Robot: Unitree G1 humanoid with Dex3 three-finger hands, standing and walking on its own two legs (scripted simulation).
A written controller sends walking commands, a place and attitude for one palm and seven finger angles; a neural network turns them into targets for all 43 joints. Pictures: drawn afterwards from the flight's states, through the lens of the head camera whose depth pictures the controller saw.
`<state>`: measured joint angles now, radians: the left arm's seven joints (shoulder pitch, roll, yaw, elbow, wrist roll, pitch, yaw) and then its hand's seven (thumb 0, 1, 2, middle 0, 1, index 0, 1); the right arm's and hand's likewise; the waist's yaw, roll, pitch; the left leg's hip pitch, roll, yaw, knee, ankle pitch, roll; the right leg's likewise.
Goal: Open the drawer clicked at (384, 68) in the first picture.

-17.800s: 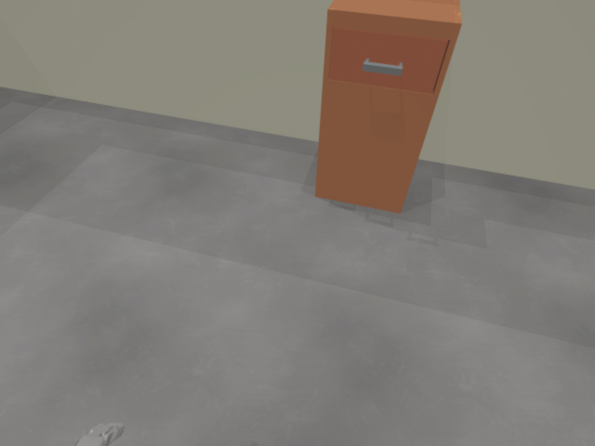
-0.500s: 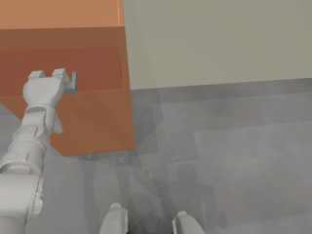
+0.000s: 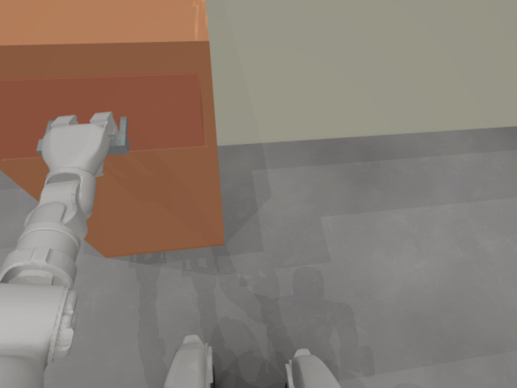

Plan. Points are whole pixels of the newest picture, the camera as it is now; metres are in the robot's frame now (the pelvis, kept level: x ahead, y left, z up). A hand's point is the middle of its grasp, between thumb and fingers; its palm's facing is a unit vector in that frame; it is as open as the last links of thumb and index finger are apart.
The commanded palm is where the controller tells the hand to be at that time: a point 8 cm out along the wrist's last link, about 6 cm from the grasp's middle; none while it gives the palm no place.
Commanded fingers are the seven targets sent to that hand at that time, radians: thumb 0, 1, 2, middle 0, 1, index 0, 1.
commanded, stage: close the thumb around the handle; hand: left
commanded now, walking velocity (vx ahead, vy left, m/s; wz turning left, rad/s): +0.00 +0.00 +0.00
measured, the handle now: (86, 135) +0.52 +0.27 +0.02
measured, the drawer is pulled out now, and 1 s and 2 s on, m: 0.00 0.09 0.21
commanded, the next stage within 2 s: pull the drawer open in 0.08 s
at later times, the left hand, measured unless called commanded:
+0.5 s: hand (92, 177) +0.45 +0.26 +0.00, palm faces -0.05 -0.06 -1.00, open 5.5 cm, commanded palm +0.42 +0.25 +0.05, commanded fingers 0.00 0.90 0.90 -0.40 -1.35 -0.40 -1.35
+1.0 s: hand (88, 216) +0.38 +0.25 +0.00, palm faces -0.03 -0.06 -1.00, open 5.5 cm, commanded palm +0.35 +0.24 +0.05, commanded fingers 0.00 0.90 0.90 -0.40 -1.35 -0.40 -1.35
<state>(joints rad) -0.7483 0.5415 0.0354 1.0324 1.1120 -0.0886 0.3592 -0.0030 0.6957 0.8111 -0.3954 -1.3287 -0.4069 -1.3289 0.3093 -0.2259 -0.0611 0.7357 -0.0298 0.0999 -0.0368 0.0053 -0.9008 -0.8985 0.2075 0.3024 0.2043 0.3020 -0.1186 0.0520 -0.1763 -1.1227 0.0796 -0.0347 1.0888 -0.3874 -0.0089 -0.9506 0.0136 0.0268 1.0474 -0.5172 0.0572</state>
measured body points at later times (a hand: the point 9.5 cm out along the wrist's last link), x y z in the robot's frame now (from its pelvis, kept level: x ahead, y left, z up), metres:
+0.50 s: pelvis +0.02 +0.00 +0.01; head +0.12 +0.01 +0.45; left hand +0.45 +0.26 +0.05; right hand +0.04 -0.27 -0.12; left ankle +0.06 +0.12 -0.65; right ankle -0.01 -0.17 -0.65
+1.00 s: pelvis +0.03 -0.01 +0.03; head +0.11 +0.00 +0.47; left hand +0.38 +0.25 +0.05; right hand +0.14 -0.27 -0.10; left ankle +0.06 +0.12 -0.65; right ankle -0.01 -0.17 -0.65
